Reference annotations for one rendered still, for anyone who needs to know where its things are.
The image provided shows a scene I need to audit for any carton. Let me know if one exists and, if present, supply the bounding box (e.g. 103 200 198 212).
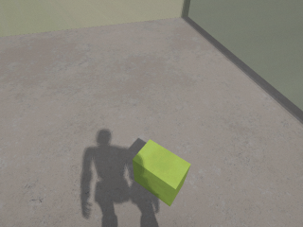
133 139 191 206

